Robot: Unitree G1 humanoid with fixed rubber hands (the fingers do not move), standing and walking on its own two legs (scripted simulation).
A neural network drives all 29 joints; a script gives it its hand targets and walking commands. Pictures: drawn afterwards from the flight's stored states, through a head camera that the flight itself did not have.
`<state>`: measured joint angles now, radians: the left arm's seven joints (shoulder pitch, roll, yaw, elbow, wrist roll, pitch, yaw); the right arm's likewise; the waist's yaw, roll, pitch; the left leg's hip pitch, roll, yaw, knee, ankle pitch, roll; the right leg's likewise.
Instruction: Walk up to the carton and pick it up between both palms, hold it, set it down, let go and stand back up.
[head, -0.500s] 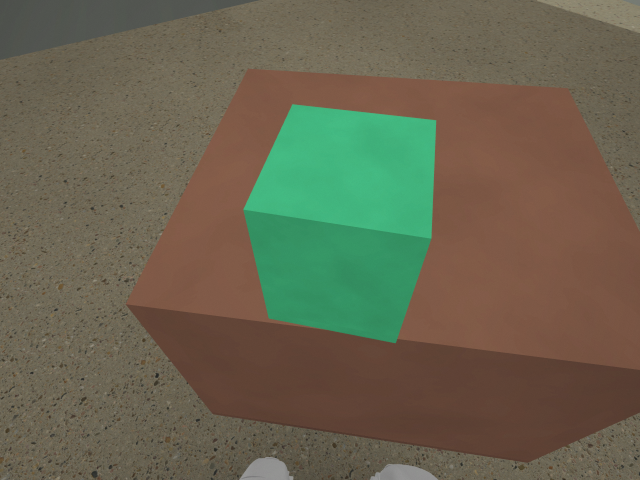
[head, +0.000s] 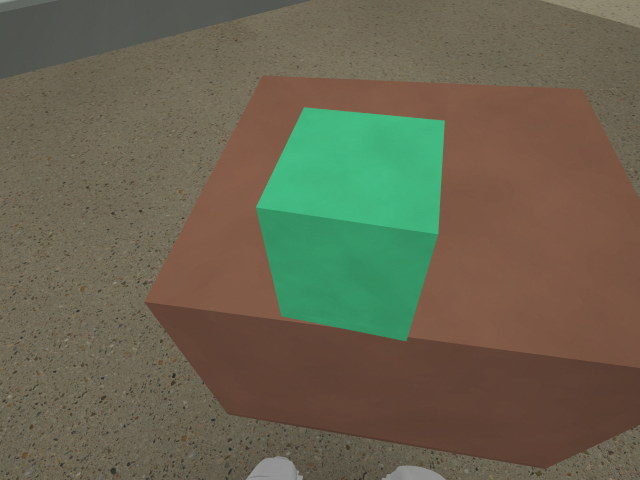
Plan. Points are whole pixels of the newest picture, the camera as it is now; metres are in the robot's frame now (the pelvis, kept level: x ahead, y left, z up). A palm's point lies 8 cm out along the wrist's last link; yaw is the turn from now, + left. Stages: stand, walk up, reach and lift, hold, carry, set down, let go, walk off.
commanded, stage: walk up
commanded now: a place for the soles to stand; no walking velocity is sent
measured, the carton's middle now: (356, 226) +0.45 -0.01 +0.04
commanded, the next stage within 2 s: reach and lift in 1.28 s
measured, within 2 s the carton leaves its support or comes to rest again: neither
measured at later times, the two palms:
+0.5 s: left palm out of the picture +0.05 +0.31 -0.11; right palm out of the picture +0.05 -0.30 -0.11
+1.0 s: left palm out of the picture +0.06 +0.32 -0.11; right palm out of the picture +0.06 -0.30 -0.10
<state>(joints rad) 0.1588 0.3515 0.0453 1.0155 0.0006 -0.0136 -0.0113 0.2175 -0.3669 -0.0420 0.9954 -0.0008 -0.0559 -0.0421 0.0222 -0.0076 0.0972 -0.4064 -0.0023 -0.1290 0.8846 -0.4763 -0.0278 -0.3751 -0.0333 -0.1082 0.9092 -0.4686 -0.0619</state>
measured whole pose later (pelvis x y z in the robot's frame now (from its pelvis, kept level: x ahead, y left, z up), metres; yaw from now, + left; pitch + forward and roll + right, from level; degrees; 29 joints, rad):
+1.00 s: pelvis +0.00 +0.01 +0.00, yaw +0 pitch -4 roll +0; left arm 0.16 0.39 0.05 1.02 0.00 -0.01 -0.01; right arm 0.22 -0.37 -0.04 1.00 0.00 -0.04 -0.04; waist 0.02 -0.02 0.10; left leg -0.40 0.02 -0.12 0.86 -0.40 -0.05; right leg -0.36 -0.02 -0.11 0.87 -0.43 -0.04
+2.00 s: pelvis -0.02 +0.01 +0.01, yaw +0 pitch -6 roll -1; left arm 0.21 0.34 0.06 0.39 0.00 0.32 0.00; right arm 0.14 -0.22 -0.03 0.79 -0.02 -0.21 -0.04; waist 0.02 -0.07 0.16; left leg -0.37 0.04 -0.12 0.80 -0.34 -0.08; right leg -0.33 0.00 -0.11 0.81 -0.38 -0.05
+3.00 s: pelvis -0.06 +0.08 +0.02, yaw +0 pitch -10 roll -2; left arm 0.18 0.25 -0.18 0.06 -0.02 0.18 0.13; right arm 0.24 -0.15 -0.01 0.26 0.10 -0.08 -0.05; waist 0.02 -0.13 0.11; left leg -0.30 -0.04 -0.08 0.70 -0.23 -0.01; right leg -0.09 -0.03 -0.07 0.67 -0.41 -0.04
